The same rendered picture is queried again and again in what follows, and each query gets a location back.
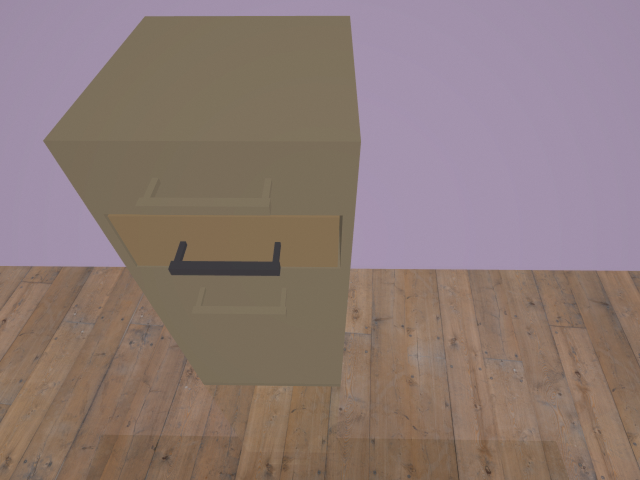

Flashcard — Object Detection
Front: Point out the drawer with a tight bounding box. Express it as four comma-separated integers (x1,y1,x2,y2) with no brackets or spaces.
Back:
108,214,340,267

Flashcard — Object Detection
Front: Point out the handle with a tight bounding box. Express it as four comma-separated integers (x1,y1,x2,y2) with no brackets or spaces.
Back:
135,197,271,216
191,306,287,319
168,241,281,276

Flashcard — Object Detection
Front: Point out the cabinet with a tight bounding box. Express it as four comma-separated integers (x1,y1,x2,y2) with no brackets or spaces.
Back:
43,16,361,387

